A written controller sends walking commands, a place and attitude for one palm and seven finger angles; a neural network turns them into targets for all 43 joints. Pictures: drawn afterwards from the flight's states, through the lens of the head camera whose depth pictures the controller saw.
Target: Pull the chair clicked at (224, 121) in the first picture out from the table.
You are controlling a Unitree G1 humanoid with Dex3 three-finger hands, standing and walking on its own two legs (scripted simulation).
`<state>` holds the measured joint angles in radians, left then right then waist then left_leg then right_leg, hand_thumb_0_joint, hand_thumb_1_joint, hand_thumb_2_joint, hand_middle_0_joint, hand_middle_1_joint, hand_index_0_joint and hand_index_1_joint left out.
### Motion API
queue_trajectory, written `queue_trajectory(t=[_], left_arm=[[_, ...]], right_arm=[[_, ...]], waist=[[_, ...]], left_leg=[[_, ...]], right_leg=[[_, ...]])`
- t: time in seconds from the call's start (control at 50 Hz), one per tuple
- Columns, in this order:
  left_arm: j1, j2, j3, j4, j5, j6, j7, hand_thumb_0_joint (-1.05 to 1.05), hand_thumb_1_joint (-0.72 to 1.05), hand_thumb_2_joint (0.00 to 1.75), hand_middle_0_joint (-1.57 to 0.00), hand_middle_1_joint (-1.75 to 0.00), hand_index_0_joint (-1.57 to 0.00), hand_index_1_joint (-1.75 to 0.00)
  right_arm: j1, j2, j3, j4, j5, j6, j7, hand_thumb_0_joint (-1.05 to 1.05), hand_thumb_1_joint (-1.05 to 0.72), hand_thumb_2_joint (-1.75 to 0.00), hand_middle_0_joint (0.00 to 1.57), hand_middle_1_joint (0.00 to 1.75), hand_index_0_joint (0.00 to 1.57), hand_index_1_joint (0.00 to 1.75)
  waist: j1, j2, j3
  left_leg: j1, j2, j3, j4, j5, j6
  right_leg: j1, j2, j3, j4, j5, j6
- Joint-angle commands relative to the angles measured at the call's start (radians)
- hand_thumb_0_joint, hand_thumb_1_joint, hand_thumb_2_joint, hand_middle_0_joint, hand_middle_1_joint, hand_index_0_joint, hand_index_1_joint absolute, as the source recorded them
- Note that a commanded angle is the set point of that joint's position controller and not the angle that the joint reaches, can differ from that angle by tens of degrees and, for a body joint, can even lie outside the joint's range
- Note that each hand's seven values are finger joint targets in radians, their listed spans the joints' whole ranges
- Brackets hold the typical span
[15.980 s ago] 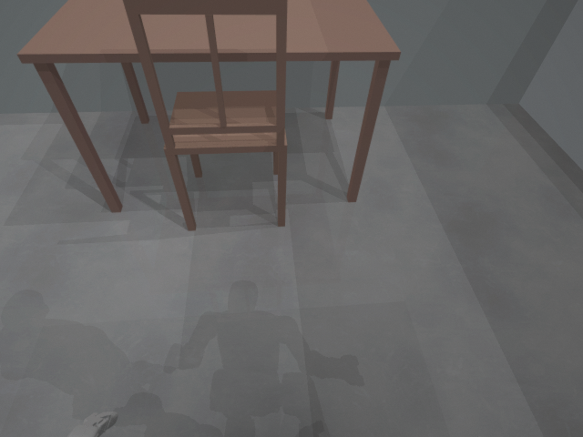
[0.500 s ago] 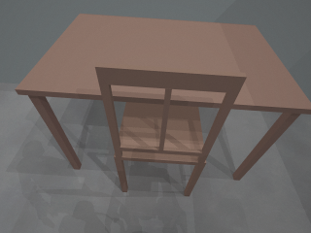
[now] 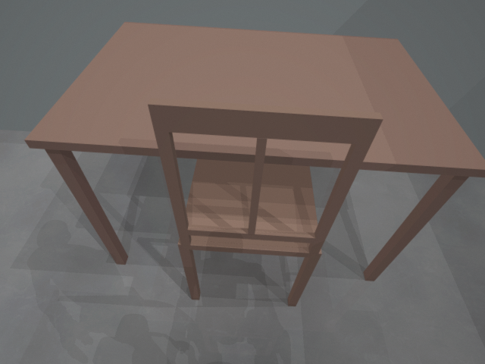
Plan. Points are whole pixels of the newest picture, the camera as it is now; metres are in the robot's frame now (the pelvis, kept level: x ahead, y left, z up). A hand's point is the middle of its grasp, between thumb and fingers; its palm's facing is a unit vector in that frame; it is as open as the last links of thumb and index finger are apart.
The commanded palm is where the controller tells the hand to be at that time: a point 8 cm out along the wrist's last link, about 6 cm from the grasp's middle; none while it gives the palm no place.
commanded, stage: shuffle to correct the standing spot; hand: left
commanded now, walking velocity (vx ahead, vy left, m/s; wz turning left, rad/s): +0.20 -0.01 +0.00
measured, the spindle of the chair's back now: (255, 192) +0.50 +0.00 -0.06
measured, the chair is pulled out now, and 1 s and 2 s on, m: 0.00 0.00 0.00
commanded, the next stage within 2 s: come to a stop and stand still in 0.22 s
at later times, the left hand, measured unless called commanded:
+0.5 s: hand out of the picture +0.01 +0.13 -0.19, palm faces +0.06 -0.99 -0.15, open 7.4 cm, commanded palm none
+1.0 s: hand out of the picture +0.13 +0.14 -0.17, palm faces +0.05 -0.97 -0.23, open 7.3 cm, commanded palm none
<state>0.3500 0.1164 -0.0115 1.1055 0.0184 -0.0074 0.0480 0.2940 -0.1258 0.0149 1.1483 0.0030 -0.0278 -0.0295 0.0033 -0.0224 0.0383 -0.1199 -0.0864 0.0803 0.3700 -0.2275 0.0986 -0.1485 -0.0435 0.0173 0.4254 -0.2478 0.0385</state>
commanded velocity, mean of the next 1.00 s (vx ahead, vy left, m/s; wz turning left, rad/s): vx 0.04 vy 0.02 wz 0.00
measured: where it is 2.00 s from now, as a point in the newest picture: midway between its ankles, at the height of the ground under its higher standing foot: outside the picture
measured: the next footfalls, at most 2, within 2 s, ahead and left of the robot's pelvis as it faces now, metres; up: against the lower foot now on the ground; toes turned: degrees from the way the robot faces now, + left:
right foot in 0.66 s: +0.13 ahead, -0.15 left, +0.00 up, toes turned +0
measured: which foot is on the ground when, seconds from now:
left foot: down 0.00-1.00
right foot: down 0.00-0.48, up 0.50-0.64, down 0.66-1.00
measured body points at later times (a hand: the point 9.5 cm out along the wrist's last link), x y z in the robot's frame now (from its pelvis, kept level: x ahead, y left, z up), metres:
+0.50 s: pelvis +0.07 -0.02 -0.01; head +0.10 +0.00 +0.44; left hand +0.01 +0.18 -0.17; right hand +0.07 -0.24 -0.16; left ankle +0.01 +0.05 -0.74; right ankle +0.00 -0.14 -0.73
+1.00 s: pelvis +0.10 -0.04 +0.00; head +0.13 -0.05 +0.45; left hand +0.13 +0.19 -0.16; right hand +0.10 -0.26 -0.17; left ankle +0.01 +0.05 -0.74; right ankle +0.09 -0.15 -0.74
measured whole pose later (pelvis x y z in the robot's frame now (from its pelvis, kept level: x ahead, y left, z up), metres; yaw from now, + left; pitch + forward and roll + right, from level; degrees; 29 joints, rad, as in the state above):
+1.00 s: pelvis +0.10 -0.04 +0.00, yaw +1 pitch +0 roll +0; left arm 0.23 0.15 0.01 1.06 0.01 -0.02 0.05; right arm 0.26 -0.15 0.00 1.13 -0.01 -0.02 -0.04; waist 0.00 0.01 0.06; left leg -0.02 -0.02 0.05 0.36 -0.34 0.03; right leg -0.20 0.00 -0.03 0.48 -0.27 -0.02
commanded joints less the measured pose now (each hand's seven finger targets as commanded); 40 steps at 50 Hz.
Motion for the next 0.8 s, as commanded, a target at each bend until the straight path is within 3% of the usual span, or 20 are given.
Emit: queue_trajectory(t=[0.0,0.04,0.1,0.16,0.22,0.26,0.3,0.34,0.36,0.38,0.4,0.42,0.44,0.46,0.5,0.58,0.64,0.66,0.7,0.78], left_arm=[[0.09,0.077,0.013,-0.013,0.0,-0.005,-0.001,0.0,0.9,0.9,-0.2,-0.3,-0.2,-0.3],[0.085,0.073,0.016,-0.02,0.007,-0.001,-0.006,0.0,0.9,0.9,-0.2,-0.3,-0.2,-0.3],[0.083,0.069,0.021,-0.034,0.014,0.001,-0.014,0.0,0.9,0.9,-0.2,-0.3,-0.2,-0.3],[0.105,0.065,0.026,-0.036,0.012,-0.008,-0.016,0.0,0.9,0.9,-0.2,-0.3,-0.2,-0.3],[0.138,0.08,0.033,-0.028,0.006,-0.022,-0.016,0.0,0.9,0.9,-0.2,-0.3,-0.2,-0.3],[0.189,0.116,0.045,-0.01,0.001,-0.034,-0.01,0.0,0.9,0.9,-0.2,-0.3,-0.2,-0.3],[0.232,0.157,0.059,0.003,-0.002,-0.041,-0.003,0.0,0.9,0.9,-0.2,-0.3,-0.2,-0.3],[0.211,0.137,0.057,-0.003,0.004,-0.042,0.008,0.0,0.9,0.9,-0.2,-0.3,-0.2,-0.3],[0.168,0.128,0.051,-0.01,0.002,-0.038,0.01,0.0,0.9,0.9,-0.2,-0.3,-0.2,-0.3],[0.113,0.117,0.043,-0.025,-0.004,-0.035,0.01,0.0,0.9,0.9,-0.2,-0.3,-0.2,-0.3],[0.08,0.101,0.035,-0.045,-0.01,-0.035,0.009,0.0,0.9,0.9,-0.2,-0.3,-0.2,-0.3],[0.066,0.087,0.029,-0.054,-0.017,-0.037,0.013,0.0,0.9,0.9,-0.2,-0.3,-0.2,-0.3],[0.024,0.08,0.027,-0.064,-0.016,-0.027,0.019,0.0,0.9,0.9,-0.2,-0.3,-0.2,-0.3],[0.012,0.083,0.032,-0.068,-0.013,-0.011,0.019,0.0,0.9,0.9,-0.2,-0.3,-0.2,-0.3],[0.001,0.075,0.031,-0.073,-0.009,0.005,0.013,0.0,0.9,0.9,-0.2,-0.3,-0.2,-0.3],[0.047,0.076,0.04,-0.062,-0.006,0.001,0.006,0.0,0.9,0.9,-0.2,-0.3,-0.2,-0.3],[0.04,0.112,0.037,-0.045,-0.007,-0.014,0.005,0.0,0.9,0.9,-0.2,-0.3,-0.2,-0.3],[0.02,0.12,0.032,-0.051,-0.007,-0.011,0.0,0.0,0.9,0.9,-0.2,-0.3,-0.2,-0.3],[-0.014,0.108,0.031,-0.054,-0.007,-0.005,-0.002,0.0,0.9,0.9,-0.2,-0.3,-0.2,-0.3],[-0.003,0.122,0.034,-0.062,-0.011,-0.015,0.003,0.0,0.9,0.9,-0.2,-0.3,-0.2,-0.3]], right_arm=[[0.086,-0.109,-0.02,-0.014,0.0,-0.003,-0.006,0.0,-0.9,-0.9,0.2,0.3,0.2,0.3],[0.09,-0.127,-0.029,-0.015,-0.005,0.005,-0.002,0.0,-0.9,-0.9,0.2,0.3,0.2,0.3],[0.089,-0.134,-0.037,-0.022,-0.006,0.01,0.002,0.0,-0.9,-0.9,0.2,0.3,0.2,0.3],[0.091,-0.124,-0.037,-0.031,-0.008,0.004,0.003,0.0,-0.9,-0.9,0.2,0.3,0.2,0.3],[0.076,-0.101,-0.032,-0.047,-0.006,-0.005,0.004,0.0,-0.9,-0.9,0.2,0.3,0.2,0.3],[0.064,-0.077,-0.027,-0.06,-0.008,-0.016,0.002,0.0,-0.9,-0.9,0.2,0.3,0.2,0.3],[0.043,-0.07,-0.029,-0.08,-0.011,-0.016,0.002,0.0,-0.9,-0.9,0.2,0.3,0.2,0.3],[0.011,-0.063,-0.023,-0.085,-0.012,-0.015,-0.002,0.0,-0.9,-0.9,0.2,0.3,0.2,0.3],[0.033,-0.053,-0.017,-0.071,-0.007,-0.014,-0.005,0.0,-0.9,-0.9,0.2,0.3,0.2,0.3],[0.097,-0.051,-0.014,-0.044,-0.004,-0.018,-0.008,0.0,-0.9,-0.9,0.2,0.3,0.2,0.3],[0.16,-0.09,-0.026,-0.017,-0.008,-0.027,-0.014,0.0,-0.9,-0.9,0.2,0.3,0.2,0.3],[0.211,-0.125,-0.031,-0.007,-0.007,-0.027,-0.024,0.0,-0.9,-0.9,0.2,0.3,0.2,0.3],[0.221,-0.128,-0.027,0.001,-0.002,-0.024,-0.029,0.0,-0.9,-0.9,0.2,0.3,0.2,0.3],[0.191,-0.121,-0.02,0.001,-0.001,-0.014,-0.033,0.0,-0.9,-0.9,0.2,0.3,0.2,0.3],[0.142,-0.125,-0.023,-0.03,-0.007,-0.005,-0.034,0.0,-0.9,-0.9,0.2,0.3,0.2,0.3],[0.051,-0.143,-0.031,-0.062,-0.004,-0.001,-0.024,0.0,-0.9,-0.9,0.2,0.3,0.2,0.3],[0.047,-0.114,-0.032,-0.067,-0.001,0.0,-0.019,0.0,-0.9,-0.9,0.2,0.3,0.2,0.3],[0.055,-0.107,-0.029,-0.062,-0.002,0.003,-0.016,0.0,-0.9,-0.9,0.2,0.3,0.2,0.3],[0.048,-0.106,-0.031,-0.055,-0.007,0.012,-0.018,0.0,-0.9,-0.9,0.2,0.3,0.2,0.3],[0.077,-0.119,-0.029,-0.043,-0.006,-0.001,-0.019,0.0,-0.9,-0.9,0.2,0.3,0.2,0.3]], waist=[[-0.002,0.022,0.081],[-0.001,0.038,0.099],[0.005,0.064,0.149],[0.014,0.051,0.147],[0.026,-0.024,0.149],[0.036,-0.13,0.087],[0.045,-0.188,0.052],[0.041,-0.125,0.046],[0.017,-0.102,0.029],[-0.025,-0.054,-0.001],[-0.042,0.033,-0.031],[-0.054,0.116,-0.097],[-0.054,0.228,-0.04],[-0.033,0.228,0.002],[-0.016,0.148,0.045],[0.032,0.086,-0.027],[0.019,0.01,0.012],[0.008,0.034,0.046],[0.007,-0.026,0.123],[0.004,-0.016,-0.039]], left_leg=[[-0.037,0.196,-0.188,-0.139,-0.086,-0.042],[-0.065,0.211,-0.226,-0.174,-0.269,-0.024],[-0.124,0.234,-0.258,-0.202,-0.398,0.003],[-0.141,0.221,-0.251,-0.16,-0.351,0.012],[-0.165,0.157,-0.165,-0.032,-0.201,-0.008],[-0.217,0.094,-0.066,0.13,-0.055,-0.032],[-0.314,0.062,0.001,0.255,-0.144,-0.057],[-0.309,0.085,-0.028,0.241,-0.203,-0.07],[-0.214,0.092,-0.037,0.144,-0.14,-0.072],[-0.046,0.105,-0.045,0.009,0.077,-0.065],[0.105,0.156,-0.093,0.073,0.468,-0.036],[0.212,0.24,-0.152,0.123,0.815,0.007],[0.245,0.31,-0.22,0.087,1.171,0.042],[0.242,0.345,-0.239,0.058,1.311,0.064],[0.204,0.34,-0.22,0.031,1.156,0.081],[0.152,0.255,-0.146,0.054,0.839,0.016],[-0.002,0.18,-0.13,0.015,0.375,-0.06],[-0.03,0.171,-0.129,-0.032,0.244,-0.063],[-0.05,0.181,-0.133,-0.036,0.273,-0.057],[0.071,0.192,-0.121,-0.008,0.482,-0.065]], right_leg=[[-0.075,-0.035,0.018,-0.026,0.007,-0.061],[-0.108,-0.016,-0.006,0.015,-0.085,-0.064],[-0.141,0.004,-0.033,0.065,-0.138,-0.068],[-0.123,0.0,-0.011,0.058,-0.111,-0.082],[-0.088,-0.042,0.083,-0.008,-0.081,-0.118],[0.037,-0.118,0.183,-0.043,0.106,-0.16],[0.159,-0.215,0.279,-0.053,0.306,-0.221],[0.165,-0.229,0.266,-0.002,0.576,-0.244],[0.123,-0.198,0.198,0.046,0.699,-0.213],[0.038,-0.133,0.102,0.132,0.783,-0.159],[-0.066,-0.054,0.03,0.222,0.7,-0.108],[-0.125,-0.022,-0.011,0.258,0.421,-0.074],[-0.21,0.007,-0.032,0.305,-0.033,-0.054],[-0.258,0.01,-0.021,0.342,-0.27,-0.048],[-0.257,-0.006,-0.017,0.295,-0.304,-0.046],[-0.099,-0.02,-0.045,0.089,0.016,-0.046],[0.006,-0.082,0.065,0.032,0.401,-0.091],[-0.013,-0.093,0.064,0.042,0.37,-0.094],[-0.053,-0.061,0.047,0.054,0.362,-0.09],[0.022,-0.07,0.039,0.074,0.51,-0.09]])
